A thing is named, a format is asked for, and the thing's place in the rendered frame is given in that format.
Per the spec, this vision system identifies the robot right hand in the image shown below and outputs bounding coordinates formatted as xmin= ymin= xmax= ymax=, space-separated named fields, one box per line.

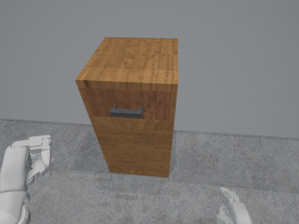
xmin=216 ymin=187 xmax=253 ymax=224

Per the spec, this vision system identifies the cabinet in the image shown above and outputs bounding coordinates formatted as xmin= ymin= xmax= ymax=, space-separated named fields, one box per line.
xmin=75 ymin=37 xmax=178 ymax=178

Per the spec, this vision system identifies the drawer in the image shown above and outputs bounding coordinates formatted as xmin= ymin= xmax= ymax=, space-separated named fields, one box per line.
xmin=83 ymin=87 xmax=171 ymax=121

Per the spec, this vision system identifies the handle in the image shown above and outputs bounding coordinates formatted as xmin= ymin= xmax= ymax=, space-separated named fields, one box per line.
xmin=109 ymin=104 xmax=143 ymax=119

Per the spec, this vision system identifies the robot left hand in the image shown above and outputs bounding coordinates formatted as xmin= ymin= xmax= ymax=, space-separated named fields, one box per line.
xmin=0 ymin=134 xmax=55 ymax=193

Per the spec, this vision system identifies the robot left forearm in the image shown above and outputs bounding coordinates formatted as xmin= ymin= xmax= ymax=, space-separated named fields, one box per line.
xmin=0 ymin=189 xmax=31 ymax=224

